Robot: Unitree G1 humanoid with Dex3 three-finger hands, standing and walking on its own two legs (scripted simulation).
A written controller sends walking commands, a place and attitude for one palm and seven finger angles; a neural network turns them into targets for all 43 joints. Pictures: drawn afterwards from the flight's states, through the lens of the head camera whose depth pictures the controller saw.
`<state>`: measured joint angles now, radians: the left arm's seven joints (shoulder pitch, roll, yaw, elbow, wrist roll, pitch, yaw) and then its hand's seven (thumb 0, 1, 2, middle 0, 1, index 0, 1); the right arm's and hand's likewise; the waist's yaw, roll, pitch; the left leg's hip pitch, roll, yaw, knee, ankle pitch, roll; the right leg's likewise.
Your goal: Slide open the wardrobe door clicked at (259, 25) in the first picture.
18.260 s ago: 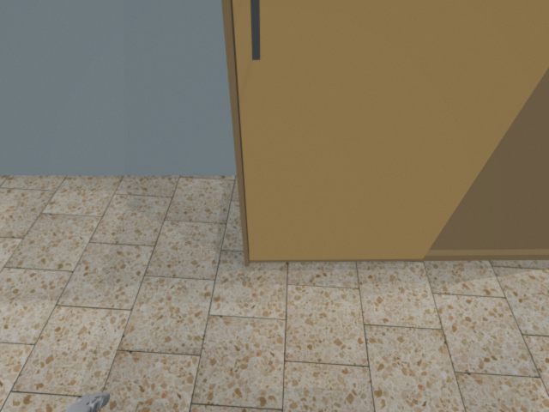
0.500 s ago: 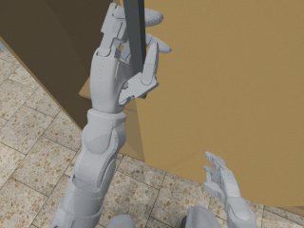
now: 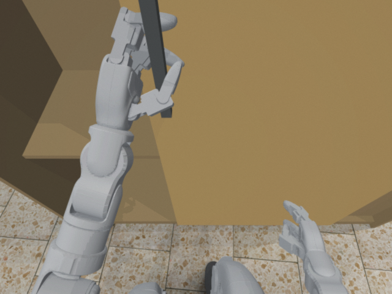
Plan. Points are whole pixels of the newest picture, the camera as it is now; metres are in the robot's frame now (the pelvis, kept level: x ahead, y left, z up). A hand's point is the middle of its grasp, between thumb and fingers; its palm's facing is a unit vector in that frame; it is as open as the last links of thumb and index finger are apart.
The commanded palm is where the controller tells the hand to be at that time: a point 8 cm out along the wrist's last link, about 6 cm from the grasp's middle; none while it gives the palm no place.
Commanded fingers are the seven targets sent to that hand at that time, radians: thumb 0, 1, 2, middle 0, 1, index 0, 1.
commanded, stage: step sideways, sliding the door along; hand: left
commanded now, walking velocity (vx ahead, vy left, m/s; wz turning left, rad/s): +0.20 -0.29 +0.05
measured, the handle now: (159, 47) +0.39 +0.06 +0.28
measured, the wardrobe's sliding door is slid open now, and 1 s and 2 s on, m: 0.49 0.49 0.49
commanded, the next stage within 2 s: stop walking and hold the door there in 0.40 s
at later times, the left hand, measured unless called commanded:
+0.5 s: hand (183, 82) +0.35 +0.03 +0.26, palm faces +0.21 -0.98 -0.03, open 5.8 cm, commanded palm +0.33 +0.07 +0.23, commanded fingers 0.00 0.90 0.90 -0.45 -1.40 -0.45 -1.40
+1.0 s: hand (183, 81) +0.35 +0.03 +0.26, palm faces +0.42 -0.90 -0.16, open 5.7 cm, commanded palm +0.32 +0.06 +0.23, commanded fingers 0.00 0.90 0.90 -0.45 -1.40 -0.45 -1.40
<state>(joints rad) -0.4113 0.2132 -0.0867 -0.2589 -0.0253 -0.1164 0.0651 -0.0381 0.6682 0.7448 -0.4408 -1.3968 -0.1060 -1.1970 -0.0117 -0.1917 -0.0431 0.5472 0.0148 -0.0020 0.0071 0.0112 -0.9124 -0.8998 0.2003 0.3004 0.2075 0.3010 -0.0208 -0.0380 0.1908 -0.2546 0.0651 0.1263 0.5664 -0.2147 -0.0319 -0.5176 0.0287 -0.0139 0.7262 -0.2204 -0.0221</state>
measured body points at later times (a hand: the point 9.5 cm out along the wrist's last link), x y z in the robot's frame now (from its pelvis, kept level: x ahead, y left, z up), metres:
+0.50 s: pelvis -0.10 -0.14 +0.00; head -0.01 -0.12 +0.44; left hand +0.33 +0.08 +0.26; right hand +0.08 -0.37 -0.11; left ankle -0.04 +0.03 -0.72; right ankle -0.08 -0.29 -0.66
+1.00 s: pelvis -0.09 -0.22 +0.01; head -0.06 -0.23 +0.46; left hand +0.32 +0.08 +0.26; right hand +0.03 -0.53 -0.09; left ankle -0.05 -0.13 -0.72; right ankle -0.08 -0.37 -0.72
